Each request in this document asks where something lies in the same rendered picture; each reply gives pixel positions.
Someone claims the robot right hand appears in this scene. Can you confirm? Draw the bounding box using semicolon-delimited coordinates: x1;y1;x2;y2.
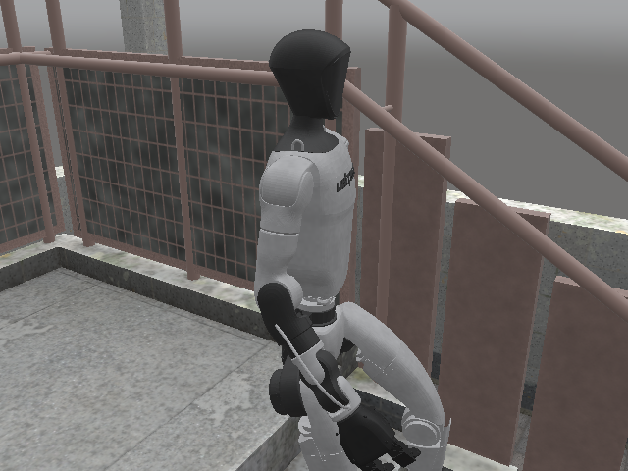
336;404;421;471

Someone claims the robot left shin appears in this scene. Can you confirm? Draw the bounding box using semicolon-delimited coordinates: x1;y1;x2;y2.
405;418;451;471

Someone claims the robot left upper arm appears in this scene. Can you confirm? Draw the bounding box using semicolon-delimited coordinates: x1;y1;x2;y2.
326;128;349;149

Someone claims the left robot thigh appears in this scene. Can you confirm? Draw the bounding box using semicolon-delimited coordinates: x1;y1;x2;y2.
337;302;445;446

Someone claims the robot right forearm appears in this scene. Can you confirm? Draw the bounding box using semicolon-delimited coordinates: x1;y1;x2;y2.
257;283;361;422

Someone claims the robot right upper arm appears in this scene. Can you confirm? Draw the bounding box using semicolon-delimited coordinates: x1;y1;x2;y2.
254;155;314;310

